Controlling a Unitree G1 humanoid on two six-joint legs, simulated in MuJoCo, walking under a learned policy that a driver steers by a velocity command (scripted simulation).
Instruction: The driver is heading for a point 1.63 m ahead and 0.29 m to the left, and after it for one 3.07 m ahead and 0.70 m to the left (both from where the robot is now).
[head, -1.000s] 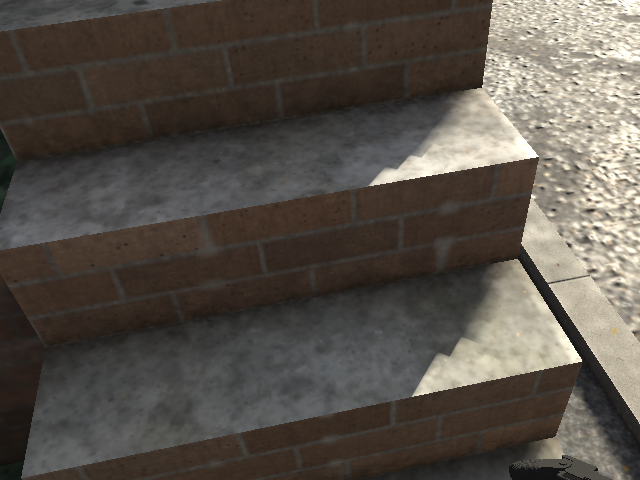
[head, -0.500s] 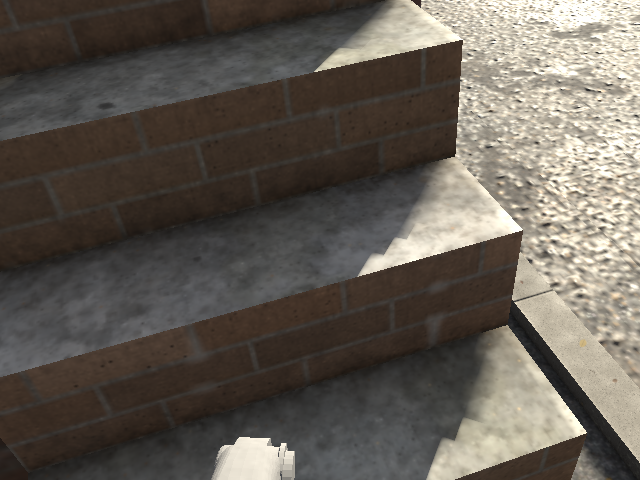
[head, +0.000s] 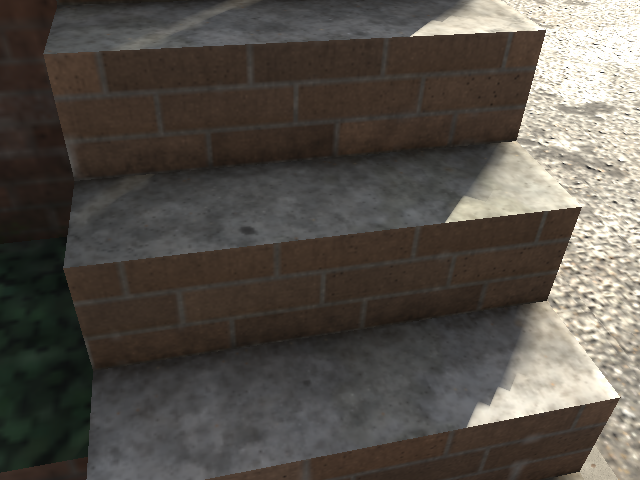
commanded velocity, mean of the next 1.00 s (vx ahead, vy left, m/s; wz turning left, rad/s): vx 0.50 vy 0.00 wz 0.00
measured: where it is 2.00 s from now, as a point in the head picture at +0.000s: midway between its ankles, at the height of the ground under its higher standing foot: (407, 301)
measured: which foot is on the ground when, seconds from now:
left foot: down 0.00-0.60, up 0.62-0.96, down 0.98-1.00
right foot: up 0.00-0.54, down 0.56-1.00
